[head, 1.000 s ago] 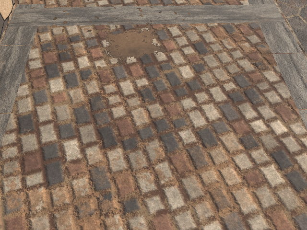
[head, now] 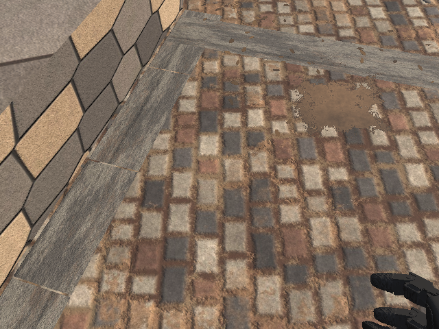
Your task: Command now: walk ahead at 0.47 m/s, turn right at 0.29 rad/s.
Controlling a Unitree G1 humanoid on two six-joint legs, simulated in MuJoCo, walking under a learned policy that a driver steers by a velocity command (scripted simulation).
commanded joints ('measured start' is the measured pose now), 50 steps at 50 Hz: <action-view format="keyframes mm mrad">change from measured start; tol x32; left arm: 1 -94 143 22 -97 23 -10 5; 22 -473 72 7 -307 5 15 -64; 27 -31 265 109 -230 -1 42 -36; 50 -128 165 50 -199 12 11 5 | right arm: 1 366 -224 -93 16 -15 -7 -29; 50 75 -165 -55 26 -20 -40 -12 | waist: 1 -281 -78 -240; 3 -235 250 -418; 12 -98 42 15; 23 -170 15 60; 29 2 -179 -419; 50 -115 -147 -45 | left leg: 1 664 110 -100 27 -42 94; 3 894 401 -729 -199 -433 239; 9 373 256 -159 -343 -71 175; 20 490 260 160 -376 103 143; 26 539 232 260 153 704 61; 27 298 191 261 458 428 11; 28 -152 -22 164 812 -512 -55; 29 -255 -38 -73 917 -549 -42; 43 15 13 -24 93 177 -95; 50 170 -12 2 -49 9 20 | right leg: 1 -351 -106 58 444 564 -93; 3 -762 29 101 968 -146 -32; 22 -759 -75 -79 360 372 -76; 26 -325 85 -180 291 260 -175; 29 337 -314 807 12 -41 -453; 37 -285 -129 257 -66 512 -328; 50 -163 -121 277 171 532 -192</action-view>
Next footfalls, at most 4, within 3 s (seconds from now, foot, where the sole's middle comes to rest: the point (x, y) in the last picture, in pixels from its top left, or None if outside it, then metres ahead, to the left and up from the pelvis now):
0.02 left None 0.17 0.13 -0.76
0.54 right None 0.42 -0.17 -0.76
1.02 left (293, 235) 0.76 -0.11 -0.76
1.52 right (401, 217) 0.87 -0.47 -0.76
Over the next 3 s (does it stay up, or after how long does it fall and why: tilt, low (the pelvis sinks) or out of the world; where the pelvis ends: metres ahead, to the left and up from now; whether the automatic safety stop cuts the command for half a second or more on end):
stays up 1.43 -0.45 0.01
